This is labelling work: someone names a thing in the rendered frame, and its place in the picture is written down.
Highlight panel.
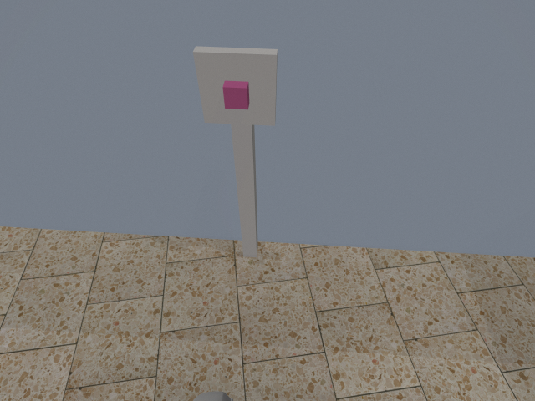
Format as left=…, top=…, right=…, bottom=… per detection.
left=193, top=46, right=278, bottom=257

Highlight button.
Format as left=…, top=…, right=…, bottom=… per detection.
left=223, top=81, right=249, bottom=109

